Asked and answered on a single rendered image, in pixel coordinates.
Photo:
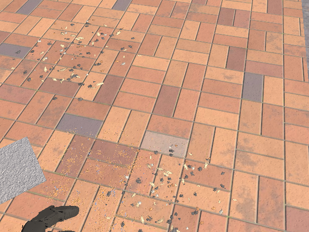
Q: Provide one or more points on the left robot hand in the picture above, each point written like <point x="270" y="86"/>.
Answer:
<point x="50" y="216"/>

